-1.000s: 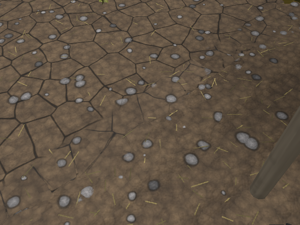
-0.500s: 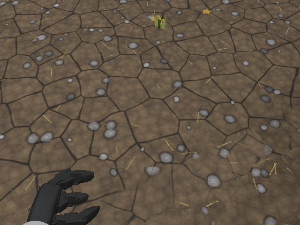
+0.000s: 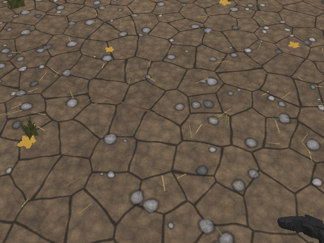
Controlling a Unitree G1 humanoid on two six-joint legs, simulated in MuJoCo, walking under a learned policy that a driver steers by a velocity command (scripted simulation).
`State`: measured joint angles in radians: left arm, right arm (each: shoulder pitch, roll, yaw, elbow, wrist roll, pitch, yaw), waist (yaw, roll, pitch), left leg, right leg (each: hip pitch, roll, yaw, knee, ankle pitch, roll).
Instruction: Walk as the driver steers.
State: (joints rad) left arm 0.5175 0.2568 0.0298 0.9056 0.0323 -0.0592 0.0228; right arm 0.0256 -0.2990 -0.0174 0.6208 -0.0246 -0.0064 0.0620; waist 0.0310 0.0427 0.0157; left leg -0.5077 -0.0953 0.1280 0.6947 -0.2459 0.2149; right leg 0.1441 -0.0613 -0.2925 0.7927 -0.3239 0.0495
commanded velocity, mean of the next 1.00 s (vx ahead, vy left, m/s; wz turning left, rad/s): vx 0.99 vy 0.00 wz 0.77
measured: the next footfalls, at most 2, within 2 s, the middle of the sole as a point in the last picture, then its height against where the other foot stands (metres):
right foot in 0.36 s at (210, 219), level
left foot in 0.80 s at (120, 169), level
